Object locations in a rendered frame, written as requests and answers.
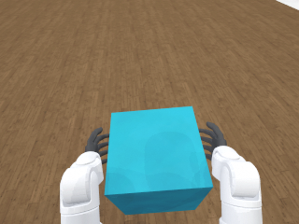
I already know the robot right hand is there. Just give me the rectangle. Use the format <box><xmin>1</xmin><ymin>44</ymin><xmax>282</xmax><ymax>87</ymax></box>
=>
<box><xmin>198</xmin><ymin>121</ymin><xmax>227</xmax><ymax>161</ymax></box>

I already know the right robot forearm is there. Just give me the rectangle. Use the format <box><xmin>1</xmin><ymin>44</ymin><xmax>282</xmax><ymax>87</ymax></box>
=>
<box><xmin>211</xmin><ymin>146</ymin><xmax>263</xmax><ymax>224</ymax></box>

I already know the carton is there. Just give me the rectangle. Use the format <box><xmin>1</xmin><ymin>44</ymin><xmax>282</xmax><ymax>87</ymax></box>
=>
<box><xmin>104</xmin><ymin>106</ymin><xmax>213</xmax><ymax>215</ymax></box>

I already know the left robot forearm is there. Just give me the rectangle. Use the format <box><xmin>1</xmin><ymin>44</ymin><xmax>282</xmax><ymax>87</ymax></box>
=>
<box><xmin>60</xmin><ymin>151</ymin><xmax>104</xmax><ymax>224</ymax></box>

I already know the robot left hand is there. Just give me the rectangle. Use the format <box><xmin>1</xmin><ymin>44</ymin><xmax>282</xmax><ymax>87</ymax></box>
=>
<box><xmin>84</xmin><ymin>127</ymin><xmax>110</xmax><ymax>164</ymax></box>

